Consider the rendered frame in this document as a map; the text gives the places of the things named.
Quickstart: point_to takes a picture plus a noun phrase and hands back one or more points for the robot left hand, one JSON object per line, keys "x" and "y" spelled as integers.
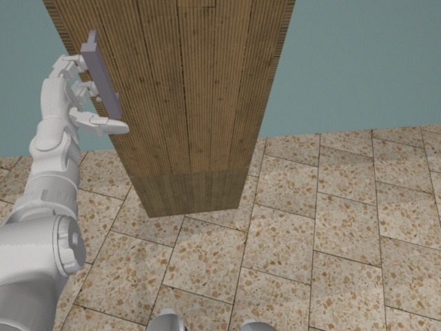
{"x": 58, "y": 99}

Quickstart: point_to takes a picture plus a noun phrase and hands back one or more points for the robot left forearm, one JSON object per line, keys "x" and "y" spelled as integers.
{"x": 53, "y": 184}

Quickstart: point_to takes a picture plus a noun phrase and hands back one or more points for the robot left thigh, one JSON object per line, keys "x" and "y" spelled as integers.
{"x": 167, "y": 322}

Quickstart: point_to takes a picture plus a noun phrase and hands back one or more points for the handle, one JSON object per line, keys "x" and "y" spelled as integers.
{"x": 94, "y": 61}

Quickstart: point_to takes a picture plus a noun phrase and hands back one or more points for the left robot shin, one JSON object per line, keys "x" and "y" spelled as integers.
{"x": 167, "y": 311}

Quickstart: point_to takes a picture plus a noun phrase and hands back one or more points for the robot left upper arm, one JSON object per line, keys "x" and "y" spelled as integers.
{"x": 37, "y": 257}

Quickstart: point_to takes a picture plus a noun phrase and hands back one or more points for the cupboard door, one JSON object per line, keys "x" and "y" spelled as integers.
{"x": 191, "y": 75}

